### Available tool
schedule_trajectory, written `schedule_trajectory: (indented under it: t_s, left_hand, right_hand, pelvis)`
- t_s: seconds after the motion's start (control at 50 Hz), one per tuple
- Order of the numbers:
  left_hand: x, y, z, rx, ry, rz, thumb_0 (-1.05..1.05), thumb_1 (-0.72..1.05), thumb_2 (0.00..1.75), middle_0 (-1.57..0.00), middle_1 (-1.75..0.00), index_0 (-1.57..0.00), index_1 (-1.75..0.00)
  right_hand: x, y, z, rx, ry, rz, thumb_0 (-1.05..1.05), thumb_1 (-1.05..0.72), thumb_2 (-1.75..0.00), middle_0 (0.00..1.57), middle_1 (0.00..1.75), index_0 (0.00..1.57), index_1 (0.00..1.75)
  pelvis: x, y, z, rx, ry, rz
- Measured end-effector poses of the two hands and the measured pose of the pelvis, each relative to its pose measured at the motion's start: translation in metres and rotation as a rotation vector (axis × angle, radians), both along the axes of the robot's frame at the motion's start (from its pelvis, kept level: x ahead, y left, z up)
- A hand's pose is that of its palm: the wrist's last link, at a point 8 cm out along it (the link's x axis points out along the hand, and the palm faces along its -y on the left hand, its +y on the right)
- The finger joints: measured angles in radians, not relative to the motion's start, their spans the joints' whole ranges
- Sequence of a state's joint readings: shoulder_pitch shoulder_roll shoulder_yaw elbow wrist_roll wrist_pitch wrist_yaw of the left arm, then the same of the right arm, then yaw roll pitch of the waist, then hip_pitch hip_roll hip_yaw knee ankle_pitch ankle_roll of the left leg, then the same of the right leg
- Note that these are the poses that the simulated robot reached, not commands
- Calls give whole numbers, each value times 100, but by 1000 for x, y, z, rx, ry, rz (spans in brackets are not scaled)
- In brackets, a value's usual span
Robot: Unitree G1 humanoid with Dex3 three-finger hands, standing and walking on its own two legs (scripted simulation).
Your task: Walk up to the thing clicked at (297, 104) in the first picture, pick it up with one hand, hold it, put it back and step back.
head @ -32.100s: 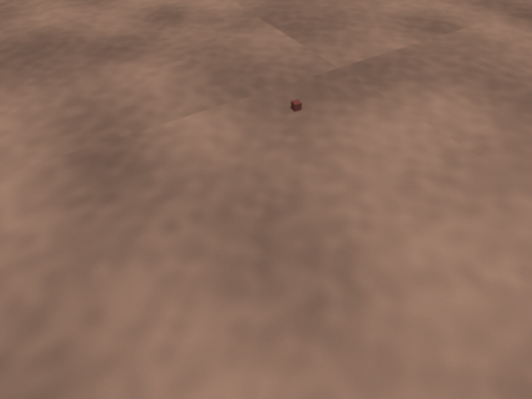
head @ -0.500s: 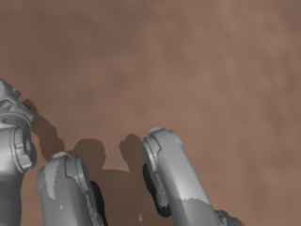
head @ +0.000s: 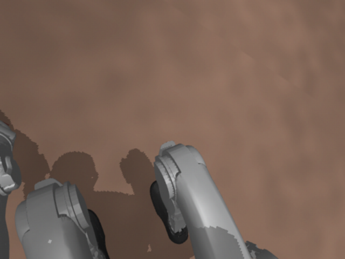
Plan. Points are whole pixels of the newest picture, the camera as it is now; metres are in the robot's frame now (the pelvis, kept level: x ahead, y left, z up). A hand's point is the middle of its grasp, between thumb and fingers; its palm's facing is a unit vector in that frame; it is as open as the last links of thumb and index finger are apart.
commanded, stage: rest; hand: left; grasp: from above
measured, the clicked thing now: out of the picture +0.47 +0.31 -0.23
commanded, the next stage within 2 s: open in 1.16 s
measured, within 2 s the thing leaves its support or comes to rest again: rests again in 1.02 s
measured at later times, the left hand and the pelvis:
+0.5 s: hand out of the picture +0.47 +0.30 -0.22, palm faces -0.28 -0.34 -0.90, open 6.9 cm; pelvis +0.00 +0.00 +0.00, yaw -3 degrees
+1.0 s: hand out of the picture +0.47 +0.29 -0.24, palm faces -0.29 -0.33 -0.90, open 6.9 cm; pelvis -0.01 +0.01 +0.00, yaw -5 degrees
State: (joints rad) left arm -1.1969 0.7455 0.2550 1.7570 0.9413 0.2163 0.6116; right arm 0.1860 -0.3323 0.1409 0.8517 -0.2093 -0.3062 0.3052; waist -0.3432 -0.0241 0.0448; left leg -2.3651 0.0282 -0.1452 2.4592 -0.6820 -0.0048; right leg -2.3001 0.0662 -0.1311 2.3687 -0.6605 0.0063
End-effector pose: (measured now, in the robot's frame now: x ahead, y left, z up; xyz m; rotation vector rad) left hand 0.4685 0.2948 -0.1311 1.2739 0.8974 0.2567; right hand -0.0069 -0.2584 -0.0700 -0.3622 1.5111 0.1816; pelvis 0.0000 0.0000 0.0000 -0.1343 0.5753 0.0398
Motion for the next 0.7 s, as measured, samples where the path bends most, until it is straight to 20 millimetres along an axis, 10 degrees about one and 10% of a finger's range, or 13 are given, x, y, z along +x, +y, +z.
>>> schedule_trajectory:
  t_s: [0.7]
  left_hand:
    - [6, 6, -39, -4, -3, 29, -6, 27, 30, -88, -30, -107, -36]
  right_hand:
    - [-17, 20, 30, 7, 32, 49, 1, -93, -90, 19, 30, 19, 29]
  pelvis:
    - [-3, 7, 0, -68, -54, -27]
